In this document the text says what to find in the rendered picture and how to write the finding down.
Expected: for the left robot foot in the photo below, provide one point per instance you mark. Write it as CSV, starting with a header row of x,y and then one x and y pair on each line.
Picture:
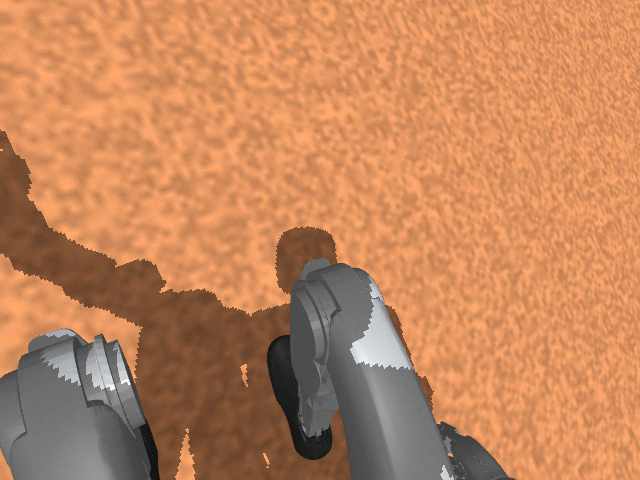
x,y
151,450

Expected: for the right robot foot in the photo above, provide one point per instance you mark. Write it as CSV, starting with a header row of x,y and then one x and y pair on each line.
x,y
285,388

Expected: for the right robot hand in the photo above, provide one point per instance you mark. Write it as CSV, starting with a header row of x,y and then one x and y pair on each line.
x,y
470,461

